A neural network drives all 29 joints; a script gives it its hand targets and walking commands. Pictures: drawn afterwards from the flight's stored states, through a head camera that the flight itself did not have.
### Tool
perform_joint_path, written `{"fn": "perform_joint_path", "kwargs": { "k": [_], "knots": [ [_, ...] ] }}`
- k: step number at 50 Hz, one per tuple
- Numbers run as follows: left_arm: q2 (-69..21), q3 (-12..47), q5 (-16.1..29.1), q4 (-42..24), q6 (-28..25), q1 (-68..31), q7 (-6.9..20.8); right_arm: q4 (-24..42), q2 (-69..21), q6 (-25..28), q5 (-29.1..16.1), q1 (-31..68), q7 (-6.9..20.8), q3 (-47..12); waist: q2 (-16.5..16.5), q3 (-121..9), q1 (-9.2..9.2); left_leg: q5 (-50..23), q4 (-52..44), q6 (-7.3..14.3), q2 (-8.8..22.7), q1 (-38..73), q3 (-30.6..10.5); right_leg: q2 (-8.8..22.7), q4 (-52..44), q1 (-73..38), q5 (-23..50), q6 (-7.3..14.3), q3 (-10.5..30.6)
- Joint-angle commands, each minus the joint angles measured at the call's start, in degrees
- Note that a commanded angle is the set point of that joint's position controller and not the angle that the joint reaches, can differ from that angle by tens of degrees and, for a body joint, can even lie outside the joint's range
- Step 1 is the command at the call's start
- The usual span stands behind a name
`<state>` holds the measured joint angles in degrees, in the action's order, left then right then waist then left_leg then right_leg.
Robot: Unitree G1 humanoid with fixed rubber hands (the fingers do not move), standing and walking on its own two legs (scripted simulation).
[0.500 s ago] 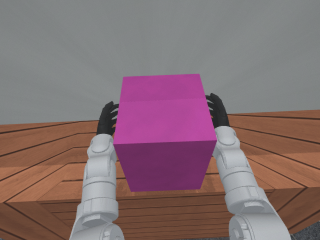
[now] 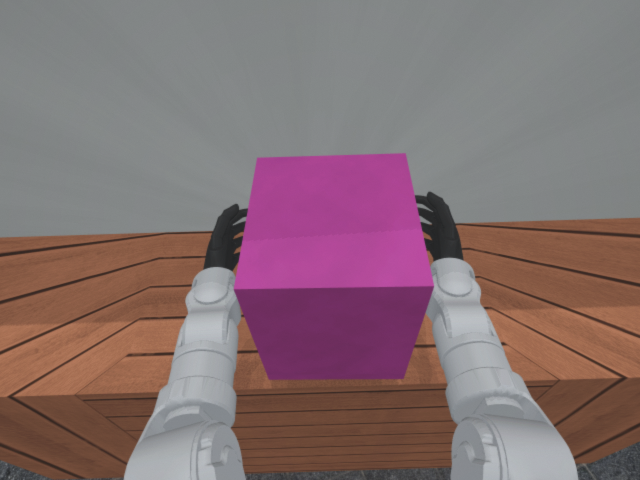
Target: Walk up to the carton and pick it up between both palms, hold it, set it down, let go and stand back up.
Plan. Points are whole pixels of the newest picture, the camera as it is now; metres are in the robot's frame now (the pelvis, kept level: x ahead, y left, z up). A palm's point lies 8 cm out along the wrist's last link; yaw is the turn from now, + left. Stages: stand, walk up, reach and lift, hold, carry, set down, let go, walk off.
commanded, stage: set down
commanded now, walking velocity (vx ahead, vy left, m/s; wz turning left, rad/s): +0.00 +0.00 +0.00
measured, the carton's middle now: (333, 272) +0.39 -0.01 +0.03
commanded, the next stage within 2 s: none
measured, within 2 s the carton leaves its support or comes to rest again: rests again in 0.72 s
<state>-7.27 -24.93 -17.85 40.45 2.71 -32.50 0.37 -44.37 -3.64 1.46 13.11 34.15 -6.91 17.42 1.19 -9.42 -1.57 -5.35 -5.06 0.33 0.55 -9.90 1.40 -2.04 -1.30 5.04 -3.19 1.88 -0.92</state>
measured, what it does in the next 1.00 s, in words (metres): stands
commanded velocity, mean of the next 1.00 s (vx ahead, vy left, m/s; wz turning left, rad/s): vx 0.00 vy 0.00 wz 0.00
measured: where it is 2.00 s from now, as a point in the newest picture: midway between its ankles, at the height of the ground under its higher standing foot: outside the picture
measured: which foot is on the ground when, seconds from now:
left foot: down 0.00-1.00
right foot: down 0.00-1.00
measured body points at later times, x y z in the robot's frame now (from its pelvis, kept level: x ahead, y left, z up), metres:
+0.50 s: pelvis +0.01 +0.01 +0.00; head +0.04 +0.00 +0.45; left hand +0.39 +0.14 +0.03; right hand +0.39 -0.16 +0.04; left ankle +0.01 +0.12 -0.75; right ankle -0.06 -0.09 -0.75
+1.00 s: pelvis +0.01 +0.01 +0.00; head +0.06 +0.00 +0.44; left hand +0.40 +0.14 +0.02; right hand +0.40 -0.16 +0.02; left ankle +0.01 +0.12 -0.75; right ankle -0.06 -0.09 -0.75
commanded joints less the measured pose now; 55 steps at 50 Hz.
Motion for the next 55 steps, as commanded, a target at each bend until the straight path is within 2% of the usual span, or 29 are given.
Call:
{"fn": "perform_joint_path", "kwargs": {
  "k": [1, 4, 7, 8, 9, 11, 12, 13, 16, 21, 22, 25, 26, 28, 31, 32, 33, 34, 37, 38, 39, 41, 42, 46, 48, 52, 53, 54, 55],
  "knots": [
    [-23.4, 17.7, 0.7, -4.9, -4.0, -30.7, 6.0, 1.5, -27.5, 2.1, 0.3, 22.4, 6.6, -16.3, -1.1, -24.1, -0.93, -11.3, 3.6, 4.3, -1.9, 14.7, -2.1, -0.3, 6.0, -8.6, 31.6, -3.7, 1.5],
    [-24.7, 19.4, 0.9, -7.3, -4.9, -33.6, 5.8, 2.9, -28.3, 2.9, 1.2, 24.1, 7.4, -15.3, -0.2, -26.9, -1.31, -13.7, 4.1, 2.9, -1.6, 17.8, -2.1, -0.8, 4.4, -4.5, 27.4, -2.9, 0.6],
    [-25.9, 19.9, 1.0, -7.7, -6.1, -35.9, 4.7, 5.4, -29.0, 5.2, 0.7, 28.9, 8.0, -15.6, 2.0, -30.7, -0.05, -20.5, 6.1, 2.5, -1.8, 19.4, -1.4, -0.5, 4.9, -4.3, 33.1, -2.7, 0.8],
    [-25.9, 20.0, 0.8, -8.8, -6.4, -36.2, 4.4, 4.4, -28.6, 5.4, 0.7, 28.4, 8.1, -15.0, 1.3, -30.8, -0.48, -19.5, 6.2, 2.1, -1.4, 20.2, -2.4, -0.8, 4.7, -3.4, 31.1, -2.5, 0.6],
    [-25.4, 18.5, 0.1, -5.5, -6.4, -34.2, 4.5, 5.1, -28.8, 5.6, 1.5, 28.8, 8.0, -15.6, -0.4, -28.3, 0.29, -17.6, 5.9, 2.6, -1.2, 19.4, -2.3, -0.7, 3.8, -2.2, 28.2, -2.7, 0.4],
    [-23.8, 16.6, -1.0, -2.1, -6.4, -31.5, 4.8, 3.7, -27.7, 5.5, 1.9, 26.8, 7.8, -14.0, -0.1, -23.9, 0.84, -15.6, 5.8, 3.3, -1.4, 16.6, -1.7, -0.5, 3.7, -2.7, 28.2, -3.0, 0.7],
    [-23.9, 16.8, -0.9, -1.5, -6.6, -30.6, 5.1, 2.0, -26.6, 5.4, 2.7, 24.4, 7.6, -13.1, -1.3, -21.3, -0.87, -13.6, 5.6, 2.9, -1.5, 15.5, -2.1, -0.5, 3.5, -2.6, 26.9, -3.1, 0.7],
    [-23.1, 15.0, -1.5, -0.2, -6.6, -29.5, 5.2, 0.8, -26.4, 5.5, 3.3, 23.6, 7.3, -12.3, -1.3, -20.2, -0.11, -12.3, 4.9, 3.3, -1.5, 14.9, -1.9, -0.4, 3.6, -3.1, 26.3, -3.2, 0.4],
    [-22.9, 14.7, -1.2, -0.6, -8.0, -30.4, 5.7, 1.8, -27.7, 6.4, 3.3, 24.4, 6.9, -12.8, -3.2, -24.8, 0.39, -14.3, 4.3, 4.3, -2.0, 13.7, -1.5, -0.5, 5.1, -5.3, 31.9, -3.8, 0.9],
    [-26.0, 16.9, -1.3, -0.8, -10.9, -31.7, 4.8, 1.1, -28.6, 9.1, 5.8, 25.1, 6.9, -11.2, -1.8, -30.8, -1.23, -16.4, 5.0, 3.2, -1.7, 16.9, -1.8, -0.5, 4.4, -2.1, 30.6, -2.8, 0.5],
    [-26.8, 17.7, -0.8, -1.2, -11.6, -33.6, 4.4, 1.8, -29.5, 10.0, 5.3, 26.1, 7.0, -11.3, 0.1, -34.4, -1.23, -18.2, 5.8, 3.0, -1.8, 18.1, -1.9, -0.3, 5.0, -1.5, 32.1, -2.7, 0.3],
    [-26.8, 18.1, -1.1, 0.6, -12.6, -34.7, 3.7, 1.2, -28.9, 11.2, 6.1, 28.0, 7.2, -10.4, 0.4, -33.7, -1.31, -20.0, 7.0, 2.8, -1.6, 18.1, -1.8, -0.5, 4.0, 2.1, 30.9, -2.5, 0.1],
    [-26.8, 17.7, -1.5, 0.8, -12.8, -33.8, 3.5, -0.3, -28.9, 11.5, 6.3, 26.4, 7.2, -10.8, -0.9, -34.0, -1.00, -21.0, 7.4, 2.4, -1.2, 19.1, -2.2, -0.7, 4.4, 3.0, 29.7, -2.3, 0.1],
    [-26.8, 17.3, -2.4, 0.7, -12.8, -33.0, 3.2, -1.4, -28.9, 11.7, 4.8, 25.9, 7.2, -11.3, 1.9, -32.0, 0.02, -21.6, 8.4, 1.7, -1.4, 18.8, -2.0, -0.8, 3.9, 3.3, 29.0, -1.6, 0.9],
    [-25.0, 14.6, -4.0, 4.5, -11.8, -30.3, 3.0, -3.9, -27.9, 11.1, 5.3, 23.7, 6.9, -9.6, 1.6, -25.8, 0.70, -17.5, 8.0, 2.2, -1.6, 17.4, -1.3, -0.7, 3.1, 4.8, 24.6, -1.7, 0.9],
    [-24.6, 13.2, -4.0, 6.1, -11.5, -29.7, 3.4, -2.9, -28.3, 10.9, 5.4, 24.3, 6.6, -10.0, -1.1, -25.2, 0.90, -16.5, 8.2, 2.7, -1.8, 16.1, -1.5, -0.5, 3.5, 4.5, 25.7, -2.1, 1.1],
    [-23.9, 12.4, -4.3, 6.8, -11.6, -29.0, 3.4, -2.3, -27.3, 11.2, 5.7, 24.7, 6.6, -9.2, -1.2, -25.5, 1.34, -15.9, 7.4, 3.4, -1.9, 14.9, -1.4, -0.4, 4.6, 3.3, 26.6, -2.8, 1.4],
    [-24.7, 13.2, -3.8, 6.3, -12.1, -28.7, 3.3, -1.4, -26.9, 11.6, 5.9, 25.2, 6.7, -8.4, -0.1, -27.1, 0.80, -16.2, 7.6, 2.9, -1.7, 15.4, -1.5, -0.3, 4.7, 3.1, 25.7, -2.4, 1.0],
    [-25.1, 13.6, -3.2, 3.9, -13.8, -31.6, 3.0, -1.9, -28.4, 12.6, 5.9, 24.9, 7.0, -8.9, -1.2, -30.7, 1.07, -19.0, 7.5, 2.9, -1.1, 16.3, -1.7, -0.4, 4.2, 4.6, 26.7, -2.1, 1.3],
    [-26.0, 14.1, -2.3, 3.9, -14.1, -31.8, 2.8, -1.8, -28.3, 12.8, 6.6, 25.1, 7.1, -8.4, -1.6, -32.3, 0.18, -21.5, 8.2, 2.6, -1.5, 17.0, -1.4, -0.5, 4.4, 4.6, 28.7, -2.0, 1.2],
    [-24.8, 13.4, -2.9, 3.3, -14.7, -32.2, 2.7, -2.0, -29.4, 13.2, 7.1, 24.7, 7.1, -9.2, -3.2, -33.6, 0.99, -22.4, 8.1, 3.0, -1.2, 15.7, -1.5, -0.2, 4.8, 3.6, 31.8, -2.8, 1.2],
    [-26.6, 14.3, -2.7, 5.2, -15.3, -31.2, 2.6, -1.3, -28.0, 14.6, 7.1, 26.2, 7.0, -8.7, -0.9, -34.8, 0.30, -23.2, 8.0, 2.9, -1.5, 15.9, -1.7, -0.2, 5.5, 3.2, 32.3, -2.7, 1.1],
    [-26.2, 14.4, -2.7, 4.6, -15.9, -31.4, 2.6, -1.1, -28.8, 15.1, 6.9, 27.0, 7.1, -9.4, -2.8, -35.6, 0.88, -22.9, 8.3, 3.1, -1.6, 17.1, -1.2, -0.3, 5.7, 3.6, 32.0, -3.0, 0.9],
    [-25.9, 13.6, -2.8, 7.9, -16.3, -30.2, 2.7, -3.0, -28.6, 15.4, 7.7, 25.7, 6.5, -9.6, -3.7, -33.6, -0.22, -20.1, 7.8, 3.2, -1.8, 13.5, -1.7, -0.1, 6.0, 2.6, 32.8, -3.2, 1.4],
    [-25.7, 13.2, -3.5, 7.4, -16.7, -30.9, 2.4, -5.2, -28.6, 15.5, 8.4, 24.1, 6.2, -8.9, -2.6, -32.5, -0.43, -18.9, 7.5, 2.9, -2.0, 13.1, -1.3, -0.3, 5.9, 3.1, 30.9, -3.0, 1.3],
    [-24.9, 12.3, -4.2, 7.1, -16.5, -29.6, 2.3, -6.1, -29.0, 15.6, 6.5, 23.3, 6.2, -8.4, -1.6, -29.9, 1.26, -19.9, 8.7, 2.6, -1.9, 14.1, -1.1, -0.4, 5.0, 8.3, 27.3, -2.6, 1.8],
    [-25.7, 13.2, -4.1, 7.6, -16.4, -29.5, 2.4, -3.9, -28.3, 15.9, 6.8, 24.3, 6.3, -8.2, -1.6, -28.9, 0.40, -20.3, 8.6, 2.0, -1.7, 13.4, -1.1, -0.1, 4.9, 7.5, 27.9, -2.7, 1.5],
    [-25.0, 12.5, -4.1, 8.3, -16.3, -28.6, 2.3, -5.0, -28.4, 15.9, 7.0, 23.9, 6.3, -8.1, -1.7, -30.5, 1.14, -19.8, 8.3, 2.3, -1.5, 13.5, -1.3, -0.3, 4.9, 6.9, 27.2, -2.7, 1.4],
    [-24.8, 11.2, -4.7, 9.4, -15.7, -27.6, 2.3, -5.4, -27.7, 15.5, 7.8, 22.9, 6.3, -7.2, -1.8, -27.0, 0.54, -18.7, 8.2, 2.1, -1.7, 14.1, -1.2, -0.5, 4.4, 8.3, 26.2, -2.9, 1.7]
  ]
}}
